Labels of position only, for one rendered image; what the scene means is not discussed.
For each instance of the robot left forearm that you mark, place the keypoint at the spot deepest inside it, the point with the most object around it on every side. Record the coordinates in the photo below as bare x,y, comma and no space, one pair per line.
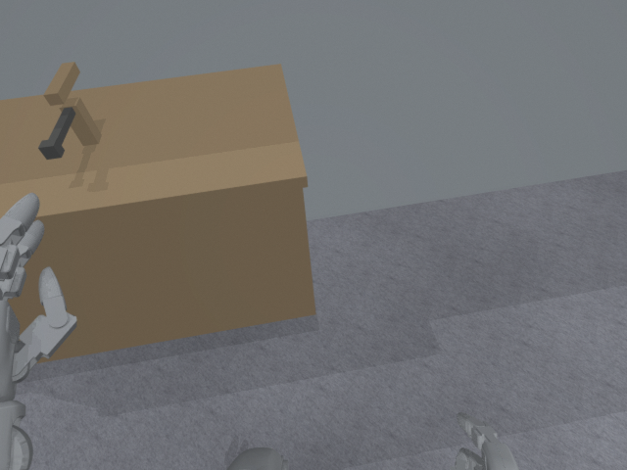
16,449

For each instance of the counter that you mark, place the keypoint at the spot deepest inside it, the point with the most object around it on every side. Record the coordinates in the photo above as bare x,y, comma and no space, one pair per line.
176,210

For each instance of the left robot hand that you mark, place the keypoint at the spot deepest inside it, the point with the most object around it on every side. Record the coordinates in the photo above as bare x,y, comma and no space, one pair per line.
20,236

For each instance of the tap lever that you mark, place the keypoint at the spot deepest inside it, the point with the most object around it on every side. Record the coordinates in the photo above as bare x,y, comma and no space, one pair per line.
52,148

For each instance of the robot left thigh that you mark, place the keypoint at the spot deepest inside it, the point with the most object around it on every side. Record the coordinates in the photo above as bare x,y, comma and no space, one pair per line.
259,458

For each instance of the right robot hand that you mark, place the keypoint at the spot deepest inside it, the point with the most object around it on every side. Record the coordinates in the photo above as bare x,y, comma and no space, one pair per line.
495,455

